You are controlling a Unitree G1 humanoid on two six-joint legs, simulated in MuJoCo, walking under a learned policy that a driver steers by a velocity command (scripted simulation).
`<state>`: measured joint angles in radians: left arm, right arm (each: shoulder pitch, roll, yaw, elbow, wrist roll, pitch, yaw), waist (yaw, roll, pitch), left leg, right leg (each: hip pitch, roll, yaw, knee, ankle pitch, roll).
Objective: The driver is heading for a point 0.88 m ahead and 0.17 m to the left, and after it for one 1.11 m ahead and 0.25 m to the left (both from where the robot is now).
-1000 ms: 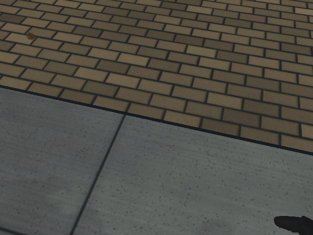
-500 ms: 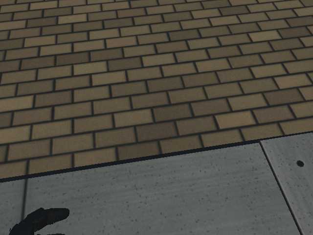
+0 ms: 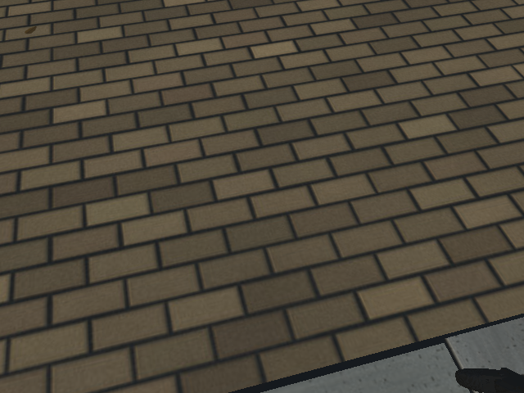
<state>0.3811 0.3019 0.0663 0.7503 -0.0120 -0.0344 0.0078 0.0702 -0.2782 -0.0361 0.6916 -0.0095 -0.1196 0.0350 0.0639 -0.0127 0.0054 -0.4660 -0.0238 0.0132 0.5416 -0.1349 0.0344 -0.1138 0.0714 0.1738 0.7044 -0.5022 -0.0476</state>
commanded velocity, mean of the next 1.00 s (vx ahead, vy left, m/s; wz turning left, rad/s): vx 0.50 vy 0.00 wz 0.02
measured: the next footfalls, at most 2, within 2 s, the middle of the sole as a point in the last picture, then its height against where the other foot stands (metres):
right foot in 0.48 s outside the picture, level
left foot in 1.02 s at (252, 302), level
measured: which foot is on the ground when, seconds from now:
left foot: down 0.00-0.50, up 0.52-1.00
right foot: up 0.00-0.46, down 0.48-1.00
